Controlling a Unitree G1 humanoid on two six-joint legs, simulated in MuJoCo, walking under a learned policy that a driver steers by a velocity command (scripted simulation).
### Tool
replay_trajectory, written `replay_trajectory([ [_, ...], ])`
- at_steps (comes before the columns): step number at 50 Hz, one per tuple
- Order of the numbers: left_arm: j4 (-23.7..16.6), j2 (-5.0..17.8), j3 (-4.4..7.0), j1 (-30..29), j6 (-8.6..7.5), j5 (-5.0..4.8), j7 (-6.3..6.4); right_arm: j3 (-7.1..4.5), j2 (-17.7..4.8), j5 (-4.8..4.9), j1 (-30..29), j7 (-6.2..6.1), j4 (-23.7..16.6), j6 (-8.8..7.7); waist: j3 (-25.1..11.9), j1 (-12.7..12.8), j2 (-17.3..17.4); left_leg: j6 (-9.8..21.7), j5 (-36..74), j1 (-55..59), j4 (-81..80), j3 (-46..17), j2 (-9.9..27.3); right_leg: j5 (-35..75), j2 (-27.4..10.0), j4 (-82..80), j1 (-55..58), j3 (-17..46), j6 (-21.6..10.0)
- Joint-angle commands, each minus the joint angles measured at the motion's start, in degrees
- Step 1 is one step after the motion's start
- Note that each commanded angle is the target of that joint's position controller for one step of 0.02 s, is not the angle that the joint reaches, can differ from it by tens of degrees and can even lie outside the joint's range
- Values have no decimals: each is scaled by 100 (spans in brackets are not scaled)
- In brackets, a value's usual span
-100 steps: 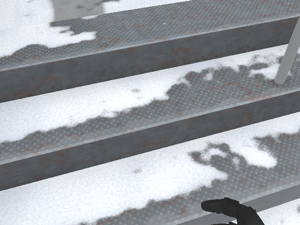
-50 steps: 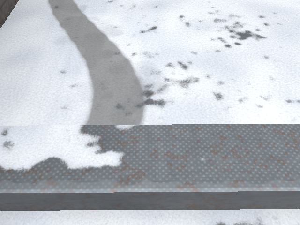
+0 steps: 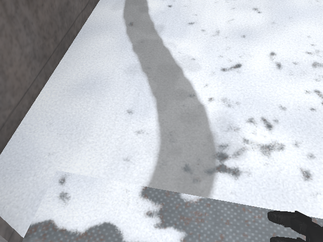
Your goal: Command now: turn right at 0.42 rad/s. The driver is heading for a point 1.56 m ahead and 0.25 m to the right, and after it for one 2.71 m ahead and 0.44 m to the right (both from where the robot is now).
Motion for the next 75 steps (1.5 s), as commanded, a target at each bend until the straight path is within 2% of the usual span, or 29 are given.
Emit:
replay_trajectory([
  [1,-546,882,262,177,-27,-10,79,-288,-558,-2,-289,-97,-773,-41,-1058,-68,-342,404,1103,348,-24,-236,345,1625,-583,-779,667,1093,-1162],
  [6,-574,1009,389,401,63,42,30,-327,-462,-198,343,-68,-819,-55,-608,-22,-655,6,-1217,-744,777,-277,120,-1514,-1082,-1853,1123,2642,-1586],
  [9,-904,910,341,-755,178,-74,-55,-373,-503,-262,1311,-18,-569,-180,-346,-671,-274,186,-977,983,-311,-258,200,-2012,-568,-1841,-332,2274,-1351],
  [12,-1067,281,92,-1246,293,255,-219,-475,-1110,-332,2422,-206,-131,-333,-357,-1126,1160,2108,-1700,3400,-2086,-4112,2324,-1260,751,2558,-3878,593,-163],
  [13,-821,375,80,-987,223,237,-241,-348,-934,-447,2137,-222,-153,-329,-289,-839,390,1980,-1573,2839,-2192,-4119,2471,-743,499,4295,-4213,944,-242],
  [17,-406,469,153,-437,176,366,-314,193,50,-213,1689,-100,2,-107,-383,-367,296,1086,-492,1828,-2182,-1771,1680,270,205,5519,-3730,479,-281],
  [22,-451,-125,-186,-1383,171,86,-464,263,-7,-558,4020,25,1321,42,124,-1156,584,1428,1221,3532,-2178,-1416,2296,-611,59,8016,-6365,336,-759],
  [27,-937,-471,-501,-2218,249,97,-464,529,347,-899,3945,118,2102,-24,276,-697,473,967,1130,2595,-2704,-52,1737,-617,-368,7630,-6512,-400,-1653],
  [29,-1416,-418,-590,-3176,421,26,-470,637,512,-875,4478,159,2360,-4,168,-848,204,840,742,1885,-3298,196,1693,440,-636,5678,-5410,-720,-1494],
  [31,-1572,-519,-701,-3569,819,52,-592,510,11,-539,4067,449,2340,-16,349,-447,718,1111,2272,164,-3931,576,1843,-869,-248,4568,-2817,-1158,-1071],
  [33,-1150,-244,-551,-2558,755,-77,-668,376,-674,-473,3858,494,2171,-337,109,115,995,1184,7531,924,-2929,939,2103,-587,416,3874,-1377,-1569,-829],
  [35,-449,343,-250,-782,589,14,-579,169,-1350,-406,3572,503,1962,-341,-737,579,1485,691,9730,1413,-1278,882,2037,238,907,2872,560,-1356,-995],
  [36,-74,464,-249,145,518,-123,-528,269,-818,-693,4354,555,2013,-379,-1747,547,715,237,7795,-632,380,373,1558,873,344,2624,3171,394,-1550],
  [37,372,624,-136,1570,547,178,-372,306,-549,-729,4208,706,2052,-311,-2470,995,-182,-11,2244,-1775,2191,-232,782,690,-577,659,4515,2773,-1893],
  [38,912,1212,144,2759,528,344,-309,132,-501,-209,3433,802,1874,-149,-2224,1189,-182,-3,885,-2033,4714,-1352,84,25,-1265,-745,3572,4482,-1721],
  [39,1030,1416,262,2383,280,310,-214,76,-193,-49,2784,709,1632,-195,-1018,889,-314,69,1319,-2584,5948,-2012,58,-405,-1227,-951,2061,4069,-1164],
  [40,1163,1075,200,1733,161,178,-210,164,158,-139,2773,604,1622,-250,-791,502,-721,161,1510,-2478,7006,-2122,96,-244,-1221,-823,892,3492,-1286],
  [44,1359,-575,-285,-183,74,345,-350,304,344,-149,2156,420,1232,-73,-630,-851,517,874,1731,-3337,7437,-1923,413,263,-1388,-1306,-634,1865,-999],
  [48,1127,-306,-177,-532,-201,396,-149,214,174,-236,1486,561,1071,-151,-240,-1001,6,732,1937,-2534,5664,-1217,717,911,-613,-2128,-1236,-332,-405],
  [51,1275,132,-141,527,-213,557,-48,108,-238,-196,207,664,609,-217,-366,-327,-202,417,2520,-2845,3612,-903,727,2344,-667,-2302,330,-819,-473],
  [59,1783,561,5,1965,-211,284,-277,-2,-117,-101,-848,505,233,200,230,-73,-365,167,1710,-2334,286,-171,322,5272,-1401,-2565,3586,-1167,-498],
  [64,1595,901,187,1830,-43,474,-104,-339,-805,76,517,186,595,-64,-515,-697,-466,629,1746,836,28,33,-408,7320,-1341,-465,2892,-1457,23],
  [65,1499,439,55,2260,-66,549,-29,-362,-892,-31,1688,82,949,-123,-1629,-759,176,1334,2763,3871,830,-836,75,5717,-1107,1062,782,-1291,503],
  [66,1316,96,-148,2161,-108,594,-202,-348,-962,-137,3106,18,1399,-115,-2337,-1217,1233,2304,2798,5998,-72,-3203,1313,-29,-10,2995,-1301,-1003,994],
  [67,897,396,-6,789,-69,314,-400,-383,-858,-253,4051,19,1772,-71,-1909,-1781,707,1967,2063,5962,-1156,-3956,1552,-1430,400,3992,-2365,-80,699],
  [68,634,412,44,-18,-123,229,-379,-519,-1097,-212,3342,5,1732,-154,-554,-1615,606,1620,1893,4771,-1353,-3545,1470,-1089,55,4462,-3089,402,426],
  [69,598,604,100,-54,-152,341,-293,-480,-915,-143,2668,36,1614,-183,-334,-1205,374,1660,2122,3590,-1501,-3259,1432,-765,-180,4169,-2665,517,301],
  [70,-51,651,225,-518,-410,-439,41,-316,-724,390,1413,37,1017,-93,-10,-393,534,1699,2839,2114,-1935,-3430,1349,-334,-78,4062,-2058,182,256],
  [75,-222,346,194,-330,-268,9,79,-223,-782,170,1031,-97,440,83,93,100,-112,1284,2130,-240,-2464,-2144,770,579,-466,1952,-1076,-120,323],
])
Velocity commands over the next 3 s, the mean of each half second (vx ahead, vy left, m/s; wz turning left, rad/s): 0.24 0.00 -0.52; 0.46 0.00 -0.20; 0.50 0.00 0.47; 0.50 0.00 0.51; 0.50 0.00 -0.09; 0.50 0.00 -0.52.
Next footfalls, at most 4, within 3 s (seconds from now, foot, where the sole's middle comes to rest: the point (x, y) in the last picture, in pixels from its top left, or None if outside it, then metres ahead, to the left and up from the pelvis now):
0.70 right None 0.38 -0.26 -0.61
1.28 left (214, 160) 0.77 -0.15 -0.61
1.72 right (257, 108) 1.06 -0.38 -0.61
2.18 left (191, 87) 1.19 -0.07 -0.61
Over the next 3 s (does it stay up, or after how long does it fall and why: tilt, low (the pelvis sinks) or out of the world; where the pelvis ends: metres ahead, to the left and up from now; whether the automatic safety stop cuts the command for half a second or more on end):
stays up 1.51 -0.22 0.17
